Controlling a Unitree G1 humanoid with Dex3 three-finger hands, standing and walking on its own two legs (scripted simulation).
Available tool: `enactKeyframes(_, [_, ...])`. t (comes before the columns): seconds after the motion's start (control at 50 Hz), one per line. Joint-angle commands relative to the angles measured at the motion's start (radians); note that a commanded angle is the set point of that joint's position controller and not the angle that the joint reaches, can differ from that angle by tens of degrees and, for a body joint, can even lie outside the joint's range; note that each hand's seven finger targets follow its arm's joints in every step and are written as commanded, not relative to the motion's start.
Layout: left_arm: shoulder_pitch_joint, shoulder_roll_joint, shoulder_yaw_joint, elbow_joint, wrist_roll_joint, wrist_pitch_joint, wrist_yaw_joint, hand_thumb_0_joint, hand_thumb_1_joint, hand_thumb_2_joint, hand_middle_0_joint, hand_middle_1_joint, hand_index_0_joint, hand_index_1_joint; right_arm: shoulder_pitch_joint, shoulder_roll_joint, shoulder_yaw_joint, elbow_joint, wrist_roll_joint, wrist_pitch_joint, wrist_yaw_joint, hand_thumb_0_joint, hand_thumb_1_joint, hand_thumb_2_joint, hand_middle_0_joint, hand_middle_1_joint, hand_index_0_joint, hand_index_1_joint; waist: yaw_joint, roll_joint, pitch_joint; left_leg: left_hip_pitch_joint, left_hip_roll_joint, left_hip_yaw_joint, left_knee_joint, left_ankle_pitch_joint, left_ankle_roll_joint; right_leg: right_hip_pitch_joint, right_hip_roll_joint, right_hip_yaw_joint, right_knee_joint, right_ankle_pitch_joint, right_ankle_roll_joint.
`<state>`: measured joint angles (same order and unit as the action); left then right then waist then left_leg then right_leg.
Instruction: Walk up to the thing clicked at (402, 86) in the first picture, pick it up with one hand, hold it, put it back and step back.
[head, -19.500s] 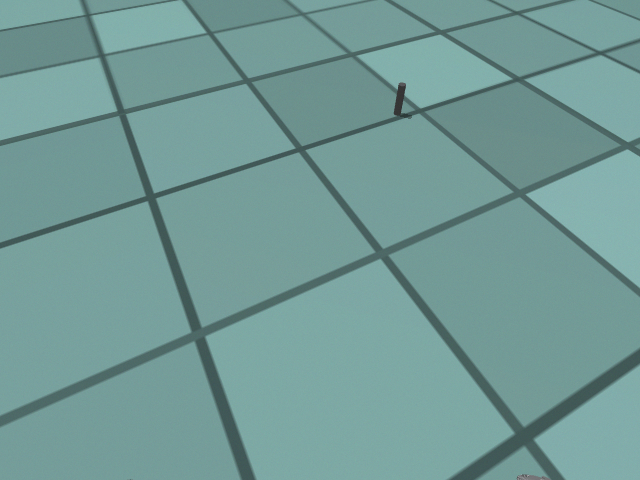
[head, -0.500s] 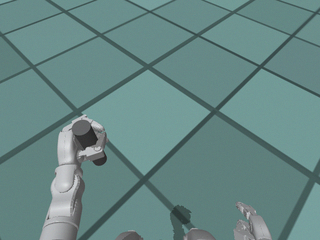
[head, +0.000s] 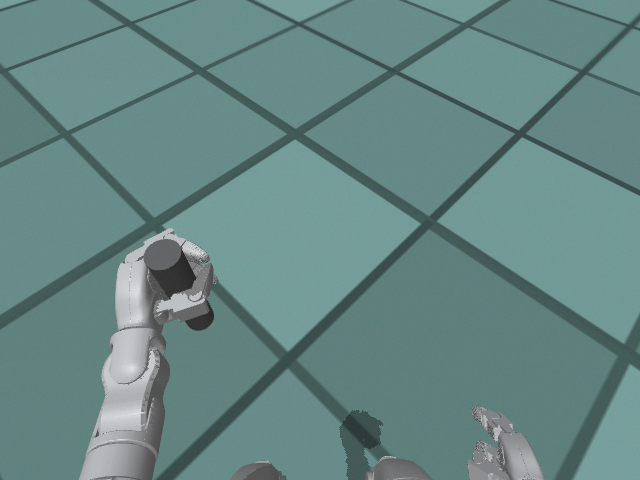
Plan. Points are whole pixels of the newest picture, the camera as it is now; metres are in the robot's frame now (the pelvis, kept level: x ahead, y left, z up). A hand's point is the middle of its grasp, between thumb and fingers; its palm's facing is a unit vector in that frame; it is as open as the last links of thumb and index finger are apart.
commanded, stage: hold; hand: left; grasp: from the side
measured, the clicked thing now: (184, 290) +0.33 +0.18 +0.03
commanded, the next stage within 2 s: crouch in 1.18 s
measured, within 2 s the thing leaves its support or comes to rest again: neither
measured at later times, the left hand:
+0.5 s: hand (194, 283) +0.33 +0.16 +0.05, palm faces +0.14 -0.99 -0.01, open 4.9 cm
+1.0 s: hand (193, 278) +0.33 +0.17 +0.05, palm faces +0.14 -0.99 -0.02, open 4.9 cm
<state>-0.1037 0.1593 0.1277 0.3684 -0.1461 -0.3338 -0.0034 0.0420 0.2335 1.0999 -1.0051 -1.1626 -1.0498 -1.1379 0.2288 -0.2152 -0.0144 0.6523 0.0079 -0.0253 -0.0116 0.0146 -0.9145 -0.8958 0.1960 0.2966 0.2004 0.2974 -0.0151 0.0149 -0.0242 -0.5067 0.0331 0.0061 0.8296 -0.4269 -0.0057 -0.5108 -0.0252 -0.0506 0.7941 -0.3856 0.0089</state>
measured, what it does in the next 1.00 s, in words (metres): stands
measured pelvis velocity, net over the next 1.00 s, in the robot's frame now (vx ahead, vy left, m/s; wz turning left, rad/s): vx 0.00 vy -0.01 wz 0.00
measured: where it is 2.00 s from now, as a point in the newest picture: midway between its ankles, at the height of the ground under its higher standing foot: outside the picture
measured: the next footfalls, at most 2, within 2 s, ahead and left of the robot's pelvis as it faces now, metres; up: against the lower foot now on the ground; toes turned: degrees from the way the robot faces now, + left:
none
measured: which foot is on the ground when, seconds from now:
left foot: down 0.00-1.00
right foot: down 0.00-1.00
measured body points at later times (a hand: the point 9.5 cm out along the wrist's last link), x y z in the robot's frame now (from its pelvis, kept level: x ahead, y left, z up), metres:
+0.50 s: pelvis +0.00 +0.00 +0.00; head +0.04 +0.00 +0.45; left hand +0.31 +0.22 +0.06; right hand +0.13 -0.25 -0.11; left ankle +0.00 +0.12 -0.70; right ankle +0.01 -0.13 -0.70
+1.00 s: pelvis +0.00 -0.01 +0.00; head +0.04 +0.00 +0.45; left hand +0.32 +0.22 +0.06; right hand +0.13 -0.25 -0.11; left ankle +0.00 +0.12 -0.70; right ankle +0.01 -0.13 -0.70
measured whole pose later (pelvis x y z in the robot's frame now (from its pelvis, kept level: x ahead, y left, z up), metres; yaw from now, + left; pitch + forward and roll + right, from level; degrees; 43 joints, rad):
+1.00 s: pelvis +0.00 -0.01 +0.00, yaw +0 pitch +6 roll -1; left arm -0.14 0.17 0.15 0.43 -0.15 -0.35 -0.01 0.04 0.23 1.10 -1.01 -1.16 -1.05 -1.14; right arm 0.23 -0.22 -0.01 0.66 0.01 -0.03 -0.02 0.01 -0.92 -0.90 0.20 0.30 0.20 0.30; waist -0.02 0.01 -0.03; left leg -0.51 0.04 0.00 0.82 -0.42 -0.01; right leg -0.52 -0.02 -0.05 0.80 -0.38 0.00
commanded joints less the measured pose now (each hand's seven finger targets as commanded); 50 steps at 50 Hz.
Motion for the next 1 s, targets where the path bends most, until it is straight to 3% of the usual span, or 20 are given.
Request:
enactKeyframes(0.0, [-0.265, 0.114, 0.040, -0.236, -0.007, -0.081, 0.005, 0.000, 0.692, 1.192, -1.310, -1.323, -1.317, -1.317, -0.038, -0.131, -0.047, -0.126, 0.001, -0.040, -0.012, 0.000, -0.907, -0.901, 0.199, 0.300, 0.200, 0.300, -0.004, -0.007, -0.279, 0.099, -0.018, -0.011, -0.120, 0.282, 0.006, 0.140, 0.032, 0.000, -0.094, 0.288, -0.017])
enactKeyframes(0.2, [-0.254, 0.108, 0.048, -0.166, -0.008, -0.074, 0.002, 0.000, 0.660, 1.215, -1.325, -1.351, -1.333, -1.345, -0.030, -0.135, -0.048, -0.121, -0.001, -0.038, -0.012, 0.000, -0.909, -0.902, 0.200, 0.300, 0.200, 0.300, -0.012, -0.033, -0.259, 0.091, -0.021, -0.007, -0.113, 0.290, 0.012, 0.137, 0.027, 0.006, -0.098, 0.307, -0.013])
enactKeyframes(0.24, [-0.281, 0.136, 0.074, -0.208, -0.013, -0.083, 0.003, 0.000, 0.661, 1.193, -1.306, -1.327, -1.313, -1.322, -0.031, -0.131, -0.048, -0.120, -0.001, -0.038, -0.011, 0.000, -0.907, -0.902, 0.200, 0.300, 0.200, 0.300, 0.002, 0.001, -0.294, 0.102, -0.024, -0.001, -0.106, 0.300, 0.009, 0.149, 0.024, 0.009, -0.098, 0.319, -0.013])
enactKeyframes(0.28, [-0.256, 0.093, 0.036, -0.156, -0.009, -0.078, -0.004, 0.000, 0.670, 1.207, -1.316, -1.341, -1.324, -1.335, -0.032, -0.138, -0.053, -0.117, -0.003, -0.038, -0.010, 0.000, -0.907, -0.902, 0.199, 0.300, 0.200, 0.300, -0.015, -0.034, -0.240, 0.080, -0.020, -0.009, -0.117, 0.266, 0.011, 0.114, 0.029, 0.001, -0.097, 0.279, -0.015])
enactKeyframes(0.34, [-0.279, 0.138, 0.077, -0.192, -0.008, -0.094, 0.000, 0.000, 0.677, 1.201, -1.309, -1.331, -1.316, -1.325, -0.033, -0.138, -0.053, -0.121, -0.002, -0.039, -0.009, 0.000, -0.906, -0.902, 0.199, 0.300, 0.200, 0.300, -0.001, -0.012, -0.286, 0.091, -0.021, -0.008, -0.116, 0.266, 0.009, 0.133, 0.029, 0.004, -0.091, 0.275, -0.018])
enactKeyframes(0.4, [-0.273, 0.100, 0.037, -0.185, -0.013, -0.098, -0.005, 0.000, 0.681, 1.196, -1.303, -1.329, -1.312, -1.321, -0.036, -0.135, -0.048, -0.122, -0.002, -0.041, -0.010, 0.000, -0.906, -0.901, 0.200, 0.300, 0.200, 0.300, -0.013, -0.012, -0.266, 0.092, -0.021, -0.009, -0.113, 0.261, 0.008, 0.120, 0.030, 0.003, -0.093, 0.271, -0.017])
enactKeyframes(0.46, [-0.298, 0.163, 0.087, -0.204, -0.009, -0.100, 0.000, 0.000, 0.672, 1.200, -1.313, -1.332, -1.320, -1.327, -0.032, -0.139, -0.051, -0.119, -0.002, -0.040, -0.013, 0.000, -0.912, -0.903, 0.199, 0.300, 0.200, 0.300, -0.007, 0.000, -0.298, 0.097, -0.023, -0.006, -0.110, 0.266, 0.011, 0.137, 0.026, 0.009, -0.097, 0.282, -0.014])
enactKeyframes(0.5, [-0.260, 0.106, 0.040, -0.173, -0.015, -0.095, -0.007, 0.000, 0.663, 1.211, -1.311, -1.339, -1.319, -1.333, -0.028, -0.136, -0.047, -0.117, -0.002, -0.042, -0.012, 0.000, -0.906, -0.902, 0.199, 0.300, 0.200, 0.300, -0.016, -0.008, -0.266, 0.093, -0.020, -0.008, -0.116, 0.264, 0.009, 0.127, 0.030, 0.004, -0.092, 0.276, -0.016])
enactKeyframes(0.56, [-0.257, 0.140, 0.076, -0.141, -0.011, -0.094, -0.003, 0.000, 0.670, 1.217, -1.302, -1.335, -1.310, -1.329, -0.026, -0.139, -0.051, -0.112, -0.001, -0.037, -0.014, 0.000, -0.902, -0.901, 0.200, 0.300, 0.200, 0.300, -0.007, -0.022, -0.268, 0.077, -0.021, -0.006, -0.111, 0.258, 0.011, 0.124, 0.029, 0.005, -0.099, 0.271, -0.015])
enactKeyframes(0.58, [-0.321, 0.135, 0.063, -0.188, -0.014, -0.101, -0.006, 0.000, 0.696, 1.213, -1.313, -1.334, -1.320, -1.328, -0.031, -0.145, -0.054, -0.119, 0.000, -0.040, -0.013, 0.000, -0.904, -0.902, 0.199, 0.300, 0.200, 0.300, -0.017, -0.012, -0.269, 0.085, -0.021, -0.006, -0.118, 0.242, 0.010, 0.117, 0.028, 0.006, -0.099, 0.261, -0.016])
enactKeyframes(0.62, [-0.293, 0.099, 0.034, -0.153, -0.015, -0.100, -0.012, 0.000, 0.666, 1.231, -1.317, -1.357, -1.326, -1.351, -0.030, -0.140, -0.051, -0.115, -0.002, -0.041, -0.011, 0.000, -0.907, -0.902, 0.200, 0.300, 0.200, 0.300, -0.024, -0.015, -0.246, 0.079, -0.020, -0.010, -0.115, 0.243, 0.011, 0.100, 0.028, 0.004, -0.094, 0.258, -0.016])
enactKeyframes(0.68, [-0.289, 0.151, 0.075, -0.175, -0.015, -0.103, -0.010, 0.000, 0.658, 1.194, -1.310, -1.326, -1.318, -1.320, -0.030, -0.140, -0.050, -0.118, 0.000, -0.042, -0.013, 0.000, -0.910, -0.903, 0.199, 0.300, 0.200, 0.300, -0.004, -0.003, -0.286, 0.096, -0.024, -0.007, -0.114, 0.268, 0.010, 0.136, 0.026, 0.007, -0.094, 0.282, -0.015])
enactKeyframes(0.7, [-0.299, 0.129, 0.045, -0.186, -0.012, -0.104, -0.012, 0.000, 0.640, 1.190, -1.298, -1.319, -1.305, -1.315, -0.033, -0.137, -0.048, -0.121, 0.000, -0.040, -0.013, 0.000, -0.909, -0.903, 0.199, 0.300, 0.200, 0.300, -0.010, -0.007, -0.288, 0.100, -0.025, -0.003, -0.112, 0.265, 0.010, 0.134, 0.026, 0.010, -0.101, 0.283, -0.014])
enactKeyframes(0.74, [-0.305, 0.122, 0.056, -0.161, -0.015, -0.098, -0.008, 0.000, 0.640, 1.204, -1.308, -1.332, -1.312, -1.330, -0.038, -0.137, -0.048, -0.120, 0.001, -0.043, -0.014, 0.000, -0.912, -0.904, 0.199, 0.300, 0.200, 0.300, -0.012, -0.029, -0.250, 0.073, -0.024, -0.003, -0.118, 0.219, 0.012, 0.117, 0.024, 0.010, -0.110, 0.240, -0.014])
enactKeyframes(0.76, [-0.312, 0.153, 0.088, -0.151, -0.015, -0.100, -0.003, 0.000, 0.647, 1.200, -1.303, -1.322, -1.306, -1.320, -0.038, -0.139, -0.050, -0.116, 0.001, -0.044, -0.016, 0.000, -0.909, -0.904, 0.199, 0.300, 0.199, 0.300, -0.009, -0.019, -0.250, 0.067, -0.025, -0.003, -0.118, 0.211, 0.013, 0.108, 0.025, 0.010, -0.110, 0.232, -0.013])
enactKeyframes(0.8, [-0.301, 0.150, 0.083, -0.159, -0.014, -0.103, -0.005, 0.000, 0.663, 1.192, -1.291, -1.313, -1.298, -1.308, -0.025, -0.138, -0.048, -0.112, -0.002, -0.043, -0.015, 0.000, -0.908, -0.903, 0.199, 0.300, 0.200, 0.300, -0.008, -0.026, -0.289, 0.083, -0.023, -0.005, -0.115, 0.241, 0.013, 0.142, 0.026, 0.009, -0.102, 0.262, -0.013])
enactKeyframes(0.82, [-0.296, 0.118, 0.047, -0.169, -0.011, -0.103, -0.007, 0.000, 0.663, 1.199, -1.297, -1.323, -1.304, -1.318, -0.030, -0.136, -0.047, -0.119, 0.000, -0.041, -0.014, 0.000, -0.907, -0.902, 0.199, 0.300, 0.200, 0.300, -0.010, -0.014, -0.282, 0.085, -0.024, -0.002, -0.117, 0.247, 0.011, 0.134, 0.027, 0.009, -0.102, 0.269, -0.015])
enactKeyframes(0.92, [-0.333, 0.169, 0.084, -0.183, -0.009, -0.106, -0.007, 0.000, 0.653, 1.200, -1.316, -1.332, -1.320, -1.329, -0.030, -0.137, -0.047, -0.116, 0.001, -0.039, -0.016, 0.000, -0.915, -0.905, 0.199, 0.300, 0.200, 0.300, -0.009, 0.005, -0.291, 0.096, -0.027, -0.002, -0.115, 0.267, 0.013, 0.147, 0.023, 0.013, -0.104, 0.290, -0.013])
enactKeyframes(0.94, [-0.307, 0.134, 0.057, -0.156, -0.010, -0.097, -0.008, 0.000, 0.642, 1.206, -1.315, -1.340, -1.321, -1.336, -0.028, -0.136, -0.046, -0.116, 0.002, -0.038, -0.016, 0.000, -0.915, -0.904, 0.199, 0.300, 0.200, 0.300, -0.009, -0.006, -0.281, 0.094, -0.025, -0.002, -0.117, 0.269, 0.012, 0.147, 0.025, 0.011, -0.105, 0.288, -0.014])
enactKeyframes(0.98, [-0.300, 0.133, 0.071, -0.146, -0.017, -0.095, -0.007, 0.000, 0.651, 1.213, -1.322, -1.340, -1.326, -1.339, -0.028, -0.138, -0.049, -0.115, 0.003, -0.040, -0.014, 0.000, -0.916, -0.905, 0.199, 0.300, 0.200, 0.300, -0.012, -0.017, -0.269, 0.088, -0.021, -0.007, -0.120, 0.260, 0.011, 0.133, 0.028, 0.006, -0.105, 0.277, -0.015])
